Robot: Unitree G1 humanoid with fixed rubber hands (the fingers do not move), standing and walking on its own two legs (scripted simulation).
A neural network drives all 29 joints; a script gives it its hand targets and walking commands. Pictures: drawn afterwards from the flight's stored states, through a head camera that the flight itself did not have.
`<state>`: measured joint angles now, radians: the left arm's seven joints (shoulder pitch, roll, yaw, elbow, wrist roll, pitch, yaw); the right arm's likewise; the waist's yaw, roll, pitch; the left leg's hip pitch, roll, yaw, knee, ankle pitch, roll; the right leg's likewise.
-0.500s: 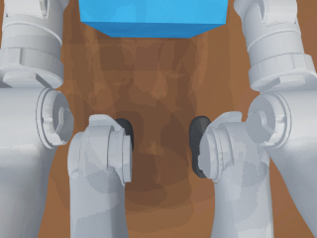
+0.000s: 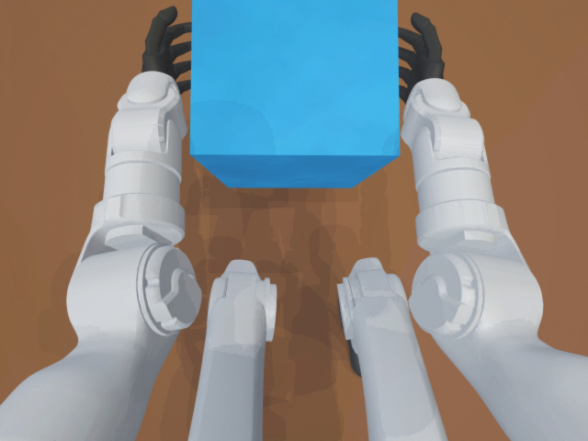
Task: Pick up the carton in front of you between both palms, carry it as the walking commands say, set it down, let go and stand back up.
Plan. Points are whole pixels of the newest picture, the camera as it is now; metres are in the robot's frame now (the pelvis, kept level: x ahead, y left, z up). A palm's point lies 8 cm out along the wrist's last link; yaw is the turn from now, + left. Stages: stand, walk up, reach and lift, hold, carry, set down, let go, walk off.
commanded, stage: reach and lift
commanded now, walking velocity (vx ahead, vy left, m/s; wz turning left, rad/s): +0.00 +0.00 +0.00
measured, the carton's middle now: (292, 103) +0.53 +0.02 -0.14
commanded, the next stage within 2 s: none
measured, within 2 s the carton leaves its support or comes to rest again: neither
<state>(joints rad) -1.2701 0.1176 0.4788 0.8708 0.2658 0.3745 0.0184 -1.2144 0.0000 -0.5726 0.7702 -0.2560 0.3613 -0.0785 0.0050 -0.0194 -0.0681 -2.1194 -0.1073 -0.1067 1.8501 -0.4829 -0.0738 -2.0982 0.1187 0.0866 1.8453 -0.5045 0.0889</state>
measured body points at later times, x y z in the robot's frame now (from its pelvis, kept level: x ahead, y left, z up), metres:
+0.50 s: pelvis +0.04 +0.00 +0.11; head +0.25 +0.02 +0.51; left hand +0.50 +0.17 +0.06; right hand +0.50 -0.13 +0.07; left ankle +0.12 +0.13 -0.43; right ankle +0.12 -0.14 -0.43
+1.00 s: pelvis +0.08 +0.00 +0.25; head +0.18 +0.01 +0.69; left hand +0.45 +0.16 +0.22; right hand +0.45 -0.14 +0.22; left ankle +0.12 +0.13 -0.43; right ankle +0.12 -0.14 -0.43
